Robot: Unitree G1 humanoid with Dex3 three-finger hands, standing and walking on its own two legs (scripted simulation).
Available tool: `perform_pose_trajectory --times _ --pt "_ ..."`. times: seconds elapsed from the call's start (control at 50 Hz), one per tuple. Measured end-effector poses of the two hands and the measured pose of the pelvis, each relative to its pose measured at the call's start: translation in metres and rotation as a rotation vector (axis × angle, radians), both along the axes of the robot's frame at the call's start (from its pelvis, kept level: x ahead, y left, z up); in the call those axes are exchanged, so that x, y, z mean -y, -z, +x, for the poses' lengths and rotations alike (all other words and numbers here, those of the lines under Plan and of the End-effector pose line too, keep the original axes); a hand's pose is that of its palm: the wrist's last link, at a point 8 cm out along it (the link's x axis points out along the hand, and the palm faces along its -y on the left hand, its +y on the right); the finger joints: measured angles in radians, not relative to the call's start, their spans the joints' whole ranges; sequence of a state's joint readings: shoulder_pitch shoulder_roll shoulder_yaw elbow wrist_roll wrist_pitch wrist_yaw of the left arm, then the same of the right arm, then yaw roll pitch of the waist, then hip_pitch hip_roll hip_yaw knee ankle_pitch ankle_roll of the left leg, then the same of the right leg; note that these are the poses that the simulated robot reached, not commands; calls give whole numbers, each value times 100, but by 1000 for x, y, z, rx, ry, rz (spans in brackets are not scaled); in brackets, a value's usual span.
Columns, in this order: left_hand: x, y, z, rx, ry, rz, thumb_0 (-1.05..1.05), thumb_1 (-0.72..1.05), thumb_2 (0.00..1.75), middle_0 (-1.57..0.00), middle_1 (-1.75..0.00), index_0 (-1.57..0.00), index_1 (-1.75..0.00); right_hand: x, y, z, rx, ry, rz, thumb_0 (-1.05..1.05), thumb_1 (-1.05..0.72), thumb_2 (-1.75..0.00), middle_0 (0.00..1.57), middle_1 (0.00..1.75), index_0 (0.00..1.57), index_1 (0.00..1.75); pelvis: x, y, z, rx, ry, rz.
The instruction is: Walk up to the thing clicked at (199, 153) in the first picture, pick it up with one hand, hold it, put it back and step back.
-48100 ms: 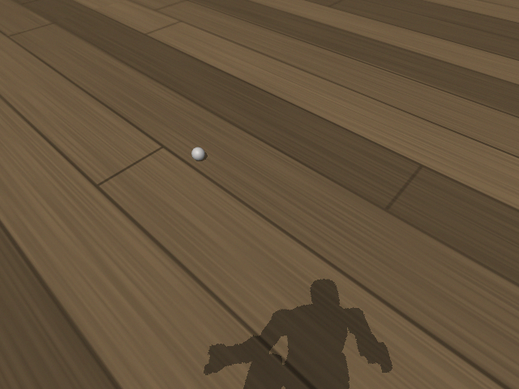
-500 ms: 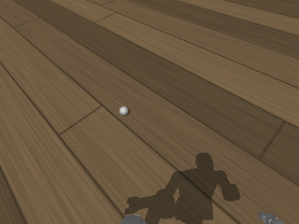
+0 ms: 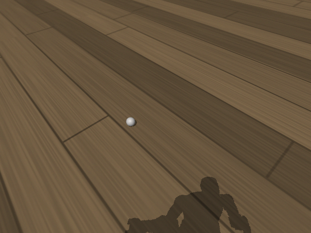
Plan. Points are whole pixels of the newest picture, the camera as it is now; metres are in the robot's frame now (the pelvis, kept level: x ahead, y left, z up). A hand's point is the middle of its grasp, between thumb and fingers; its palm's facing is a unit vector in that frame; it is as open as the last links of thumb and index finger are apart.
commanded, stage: step back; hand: left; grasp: from above
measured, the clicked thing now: (130, 121) +1.13 +0.24 -0.72
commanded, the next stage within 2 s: stand in 0.52 s
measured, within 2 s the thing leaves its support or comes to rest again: neither
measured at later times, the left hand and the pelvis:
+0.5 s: hand out of the picture +0.14 +0.30 -0.15, palm faces +0.01 -0.93 -0.36, open 7.4 cm; pelvis +0.05 +0.04 +0.00, yaw +0 degrees
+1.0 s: hand out of the picture +0.13 +0.29 -0.13, palm faces -0.04 -0.94 -0.34, open 7.4 cm; pelvis +0.05 +0.03 +0.02, yaw +0 degrees
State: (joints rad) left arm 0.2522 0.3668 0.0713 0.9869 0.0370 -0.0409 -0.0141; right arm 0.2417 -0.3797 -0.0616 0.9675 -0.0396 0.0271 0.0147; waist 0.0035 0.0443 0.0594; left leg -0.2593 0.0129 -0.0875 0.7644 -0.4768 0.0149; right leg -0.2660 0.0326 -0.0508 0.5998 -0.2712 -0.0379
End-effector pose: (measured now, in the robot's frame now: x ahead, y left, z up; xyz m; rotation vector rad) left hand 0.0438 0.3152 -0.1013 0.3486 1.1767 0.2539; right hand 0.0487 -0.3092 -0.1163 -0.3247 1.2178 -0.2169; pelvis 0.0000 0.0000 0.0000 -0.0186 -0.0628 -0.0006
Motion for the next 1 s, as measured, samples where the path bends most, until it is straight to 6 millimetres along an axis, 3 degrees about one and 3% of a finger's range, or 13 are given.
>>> perform_pose_trajectory --times 0.1,0.2,0.36,0.5,0.6,0.74,1.0 --pt "5 -9 -3 -6 -37 -4 0 90 90 -20 -30 -21 -30 1 -5 26 4 -41 2 0 -90 -89 21 30 20 30 -2 -7 11 -8 -7 18" --pt "-8 -10 5 -40 -46 6 0 90 90 -20 -30 -21 -31 -6 -4 48 -2 -58 -3 0 -90 -89 21 30 20 30 -11 -8 26 -19 -15 21" --pt "-35 9 53 -30 -35 -9 0 90 90 -20 -30 -21 -30 -42 -2 76 2 -52 -9 0 -90 -89 21 30 20 30 -33 0 45 -25 -6 31" --pt "-33 10 91 11 11 -40 0 90 90 -20 -30 -20 -30 -62 -11 108 66 -51 13 0 -90 -89 21 30 21 30 -38 -5 54 -35 8 11" --pt "-26 4 105 21 31 -55 0 90 90 -20 -30 -20 -30 -64 -18 123 108 -56 26 0 -90 -89 21 30 21 30 -40 -11 58 -32 8 13" --pt "-18 -4 106 13 46 -61 0 90 90 -20 -30 -20 -30 -56 -22 120 111 -31 30 0 -90 -89 21 30 21 30 -39 -17 58 -19 6 16" --pt "-16 -5 85 -43 35 -57 0 90 90 -20 -30 -20 -30 -42 -19 71 0 19 20 0 -90 -89 21 30 20 30 -34 -22 51 -15 7 16"
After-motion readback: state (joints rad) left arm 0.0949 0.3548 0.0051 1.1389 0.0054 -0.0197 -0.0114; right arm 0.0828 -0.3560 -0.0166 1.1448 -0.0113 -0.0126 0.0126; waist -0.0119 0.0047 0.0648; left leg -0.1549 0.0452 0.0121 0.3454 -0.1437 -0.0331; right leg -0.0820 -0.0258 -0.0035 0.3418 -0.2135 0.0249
